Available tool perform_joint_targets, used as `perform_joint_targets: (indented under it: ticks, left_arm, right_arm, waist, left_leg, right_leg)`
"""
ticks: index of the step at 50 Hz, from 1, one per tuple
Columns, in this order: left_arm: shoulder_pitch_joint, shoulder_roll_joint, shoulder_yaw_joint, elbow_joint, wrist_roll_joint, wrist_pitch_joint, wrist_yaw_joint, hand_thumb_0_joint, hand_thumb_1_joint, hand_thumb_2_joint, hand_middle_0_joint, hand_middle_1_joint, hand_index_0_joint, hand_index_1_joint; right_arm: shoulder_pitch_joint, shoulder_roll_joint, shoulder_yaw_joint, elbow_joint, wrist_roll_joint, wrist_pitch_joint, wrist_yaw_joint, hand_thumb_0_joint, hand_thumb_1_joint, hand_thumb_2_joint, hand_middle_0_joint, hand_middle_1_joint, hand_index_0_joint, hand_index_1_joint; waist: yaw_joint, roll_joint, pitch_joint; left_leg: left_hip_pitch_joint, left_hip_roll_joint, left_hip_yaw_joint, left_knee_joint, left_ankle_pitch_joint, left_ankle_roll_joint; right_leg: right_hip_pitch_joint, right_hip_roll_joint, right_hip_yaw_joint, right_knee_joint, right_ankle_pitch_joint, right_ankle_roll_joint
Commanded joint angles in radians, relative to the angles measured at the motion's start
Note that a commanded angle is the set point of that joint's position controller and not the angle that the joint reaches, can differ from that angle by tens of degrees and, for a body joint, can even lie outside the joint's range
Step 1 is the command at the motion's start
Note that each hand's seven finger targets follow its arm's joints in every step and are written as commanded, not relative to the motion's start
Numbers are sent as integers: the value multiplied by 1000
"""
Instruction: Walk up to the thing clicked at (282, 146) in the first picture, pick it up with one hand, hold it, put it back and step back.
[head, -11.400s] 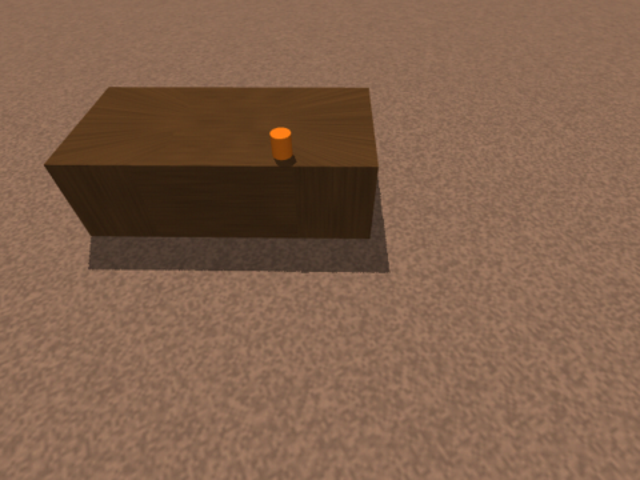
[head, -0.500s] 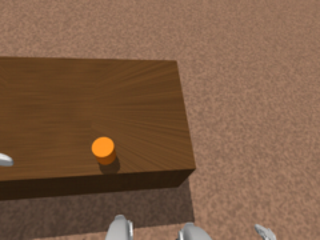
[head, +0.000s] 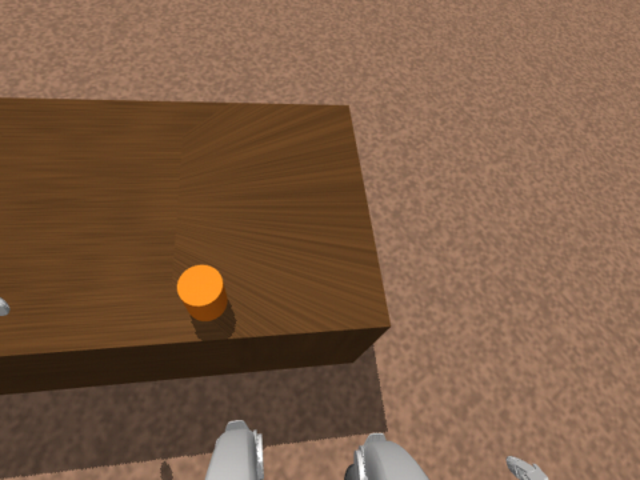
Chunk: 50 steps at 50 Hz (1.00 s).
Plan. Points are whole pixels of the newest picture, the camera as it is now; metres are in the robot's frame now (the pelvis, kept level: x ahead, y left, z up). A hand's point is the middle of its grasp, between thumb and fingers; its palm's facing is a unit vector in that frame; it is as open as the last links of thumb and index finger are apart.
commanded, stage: go down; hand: left
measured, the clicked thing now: (203, 293) +0.44 +0.19 -0.26
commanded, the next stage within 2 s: none
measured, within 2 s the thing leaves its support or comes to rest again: neither
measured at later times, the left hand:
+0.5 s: hand out of the picture +0.40 +0.39 +0.02, palm faces +0.17 -0.98 -0.06, open 17.4 cm
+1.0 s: hand out of the picture +0.40 +0.39 +0.02, palm faces +0.18 -0.98 -0.04, open 17.3 cm
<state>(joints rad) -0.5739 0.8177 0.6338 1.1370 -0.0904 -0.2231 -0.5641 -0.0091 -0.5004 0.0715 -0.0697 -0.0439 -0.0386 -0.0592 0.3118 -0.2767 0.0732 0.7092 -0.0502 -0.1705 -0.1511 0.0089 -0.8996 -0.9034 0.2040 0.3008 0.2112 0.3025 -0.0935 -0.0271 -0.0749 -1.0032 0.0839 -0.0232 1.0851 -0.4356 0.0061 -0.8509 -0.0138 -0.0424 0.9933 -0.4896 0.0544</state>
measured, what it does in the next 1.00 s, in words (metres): stands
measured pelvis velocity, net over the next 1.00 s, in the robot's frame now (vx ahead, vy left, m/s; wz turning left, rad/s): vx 0.00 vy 0.00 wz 0.00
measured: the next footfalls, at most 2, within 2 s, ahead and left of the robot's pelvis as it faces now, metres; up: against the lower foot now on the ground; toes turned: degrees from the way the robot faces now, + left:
none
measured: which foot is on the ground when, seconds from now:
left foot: down 0.00-1.00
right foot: down 0.00-1.00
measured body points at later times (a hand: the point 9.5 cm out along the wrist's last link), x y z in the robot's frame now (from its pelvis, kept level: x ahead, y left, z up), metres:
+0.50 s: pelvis +0.00 +0.00 -0.01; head +0.14 +0.06 +0.41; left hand +0.38 +0.44 +0.03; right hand +0.07 -0.28 -0.10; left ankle +0.04 +0.11 -0.66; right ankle -0.01 -0.16 -0.66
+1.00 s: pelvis +0.00 +0.00 -0.01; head +0.15 +0.06 +0.41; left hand +0.39 +0.44 +0.03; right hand +0.07 -0.27 -0.10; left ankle +0.04 +0.11 -0.66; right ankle -0.01 -0.16 -0.66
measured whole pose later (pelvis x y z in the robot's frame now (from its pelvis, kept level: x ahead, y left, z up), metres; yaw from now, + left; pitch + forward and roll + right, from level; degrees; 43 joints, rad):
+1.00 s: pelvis +0.00 +0.00 -0.01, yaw +0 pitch +23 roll -6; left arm -0.66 0.87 0.68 1.16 -0.11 -0.26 -0.61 -0.01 -0.50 0.07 -0.07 -0.05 -0.04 -0.06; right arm 0.30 -0.28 0.10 0.70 -0.05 -0.16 -0.14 0.01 -0.90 -0.90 0.20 0.30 0.21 0.30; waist -0.11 -0.03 -0.08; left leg -1.11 0.08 -0.04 1.16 -0.46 0.01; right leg -0.94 -0.01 -0.05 1.06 -0.51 0.05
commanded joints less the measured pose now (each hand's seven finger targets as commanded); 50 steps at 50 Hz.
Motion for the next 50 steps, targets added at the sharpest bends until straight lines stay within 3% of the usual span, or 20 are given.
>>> perform_joint_targets:
  ticks: [1,6,8,13,15,23,26,36,40,44,50]
  left_arm:
    - [-275,406,60,-177,-28,-68,-2,0,-515,65,-64,-43,-42,-60]
    - [-289,424,72,-170,-33,-71,-12,0,-492,80,-64,-47,-39,-67]
    - [-313,450,84,-181,-31,-76,-14,0,-499,76,-66,-50,-41,-69]
    - [-324,442,68,-170,-30,-77,-16,0,-507,62,-67,-39,-43,-58]
    - [-329,460,84,-171,-31,-77,-15,0,-513,64,-69,-42,-43,-63]
    - [-345,445,68,-160,-37,-74,-29,0,-507,69,-66,-42,-40,-63]
    - [-340,449,72,-159,-41,-74,-27,0,-520,61,-64,-44,-42,-61]
    - [-348,466,94,-191,-50,-77,-32,0,-485,80,-60,-43,-33,-65]
    - [-337,425,76,-159,-57,-75,-40,0,-502,65,-64,-45,-40,-63]
    - [-326,452,93,-158,-56,-86,-35,0,-501,67,-63,-46,-40,-64]
    - [-389,475,104,-234,-60,-112,-47,0,-457,61,-58,-42,-38,-56]
  right_arm:
    - [119,-211,-81,-65,7,-22,-17,0,-902,-902,200,300,200,300]
    - [143,-218,-73,-56,3,-18,-18,0,-901,-902,200,300,200,300]
    - [138,-216,-70,-55,1,-19,-15,0,-904,-903,200,300,200,300]
    - [130,-217,-71,-66,4,-18,-16,0,-907,-903,200,300,200,300]
    - [142,-218,-70,-61,3,-17,-14,0,-907,-903,200,300,200,300]
    - [148,-224,-68,-59,2,-16,-14,0,-905,-903,200,300,200,300]
    - [132,-218,-64,-67,5,-17,-15,0,-909,-904,200,300,200,300]
    - [155,-225,-64,-59,3,-13,-11,0,-908,-905,200,300,200,300]
    - [152,-218,-62,-59,5,-12,-12,0,-911,-904,200,300,200,300]
    - [144,-217,-60,-63,6,-12,-8,0,-907,-903,200,300,200,300]
    - [140,-230,-68,-62,3,-10,-8,0,-910,-903,200,300,200,300]
  waist:
    - [16,236,-400]
    - [11,229,-445]
    - [16,255,-448]
    - [11,248,-432]
    - [11,250,-462]
    - [1,261,-463]
    - [9,256,-435]
    - [17,280,-495]
    - [-1,244,-466]
    - [17,236,-449]
    - [15,318,-495]
  left_leg:
    - [451,-25,-39,-135,254,-1]
    - [486,-25,-41,-100,384,1]
    - [479,-25,-44,-96,375,-1]
    - [450,-29,-32,-103,285,3]
    - [457,-28,-40,-92,323,1]
    - [486,-22,-53,-82,356,-4]
    - [451,-22,-52,-93,282,-4]
    - [516,-16,-68,-74,432,-12]
    - [472,-20,-61,-62,400,-5]
    - [432,-26,-54,-61,366,0]
    - [520,-14,-81,-83,357,-20]
  right_leg:
    - [-11,41,-18,-107,195,-70]
    - [-12,40,-22,-93,270,-67]
    - [-24,37,-20,-88,257,-68]
    - [-22,35,-9,-97,218,-69]
    - [-16,37,-16,-86,241,-68]
    - [-65,42,-25,-74,234,-70]
    - [-66,42,-23,-75,196,-70]
    - [-76,42,-32,-53,254,-72]
    - [-71,43,-29,-58,259,-68]
    - [-62,39,-23,-54,248,-69]
    - [-122,43,-35,-34,195,-75]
